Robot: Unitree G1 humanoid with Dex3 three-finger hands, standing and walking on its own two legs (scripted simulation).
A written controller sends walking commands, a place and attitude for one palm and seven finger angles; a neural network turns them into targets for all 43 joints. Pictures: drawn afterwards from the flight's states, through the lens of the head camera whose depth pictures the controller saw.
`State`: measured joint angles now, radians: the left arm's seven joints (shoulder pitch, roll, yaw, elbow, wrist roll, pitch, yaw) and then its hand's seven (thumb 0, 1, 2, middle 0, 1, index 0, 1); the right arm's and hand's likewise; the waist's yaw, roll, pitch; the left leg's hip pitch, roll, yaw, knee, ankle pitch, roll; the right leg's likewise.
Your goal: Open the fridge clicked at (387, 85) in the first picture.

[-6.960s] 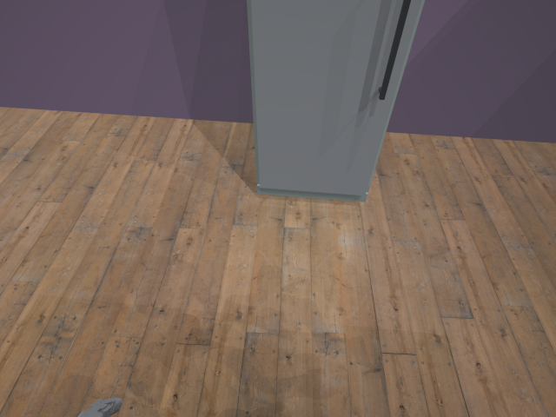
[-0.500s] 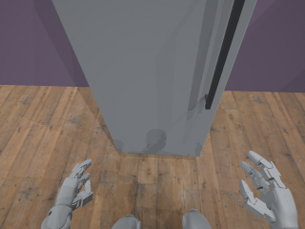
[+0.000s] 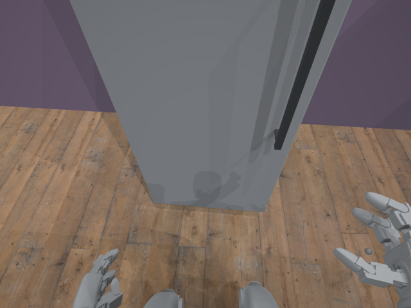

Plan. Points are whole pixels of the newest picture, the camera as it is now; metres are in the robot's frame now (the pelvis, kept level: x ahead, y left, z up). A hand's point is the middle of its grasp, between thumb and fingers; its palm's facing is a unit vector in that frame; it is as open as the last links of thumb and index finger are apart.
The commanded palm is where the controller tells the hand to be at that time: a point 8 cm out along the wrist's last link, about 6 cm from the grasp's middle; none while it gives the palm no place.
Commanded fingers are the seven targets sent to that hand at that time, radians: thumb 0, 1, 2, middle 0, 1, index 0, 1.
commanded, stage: raise the hand to about handle height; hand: right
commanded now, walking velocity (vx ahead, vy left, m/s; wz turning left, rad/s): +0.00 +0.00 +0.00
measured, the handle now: (303, 60) +0.55 -0.16 +0.19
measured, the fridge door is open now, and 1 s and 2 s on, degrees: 0 0 0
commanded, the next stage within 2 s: move the hooked fingers beside the handle in 1.22 s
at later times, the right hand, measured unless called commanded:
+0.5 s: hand (385, 232) +0.25 -0.27 +0.07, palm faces +0.08 +1.00 -0.04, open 13.8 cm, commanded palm +0.23 -0.32 +0.08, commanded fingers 0.00 0.50 -0.30 0.30 1.20 0.30 1.20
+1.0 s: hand (386, 215) +0.28 -0.27 +0.09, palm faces +0.08 +1.00 -0.02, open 14.0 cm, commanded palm +0.25 -0.32 +0.09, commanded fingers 0.00 0.50 -0.30 0.30 1.20 0.30 1.20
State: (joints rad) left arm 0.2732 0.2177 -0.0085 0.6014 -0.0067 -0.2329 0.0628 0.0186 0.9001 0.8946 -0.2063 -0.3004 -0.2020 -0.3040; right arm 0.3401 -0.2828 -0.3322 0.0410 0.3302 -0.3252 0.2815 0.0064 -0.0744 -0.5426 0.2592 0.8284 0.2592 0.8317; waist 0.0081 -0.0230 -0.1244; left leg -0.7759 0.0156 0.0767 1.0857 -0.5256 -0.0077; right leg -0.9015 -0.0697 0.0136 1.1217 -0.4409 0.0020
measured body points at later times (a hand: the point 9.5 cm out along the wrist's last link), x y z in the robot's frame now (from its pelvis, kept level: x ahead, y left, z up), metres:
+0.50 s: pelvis +0.01 -0.01 +0.02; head +0.06 -0.03 +0.46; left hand +0.20 +0.21 -0.05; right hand +0.24 -0.32 +0.08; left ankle +0.01 +0.13 -0.66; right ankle +0.06 -0.12 -0.66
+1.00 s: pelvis +0.01 +0.00 +0.03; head +0.05 -0.01 +0.47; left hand +0.16 +0.25 -0.05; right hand +0.26 -0.32 +0.09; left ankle +0.01 +0.13 -0.66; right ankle +0.06 -0.12 -0.66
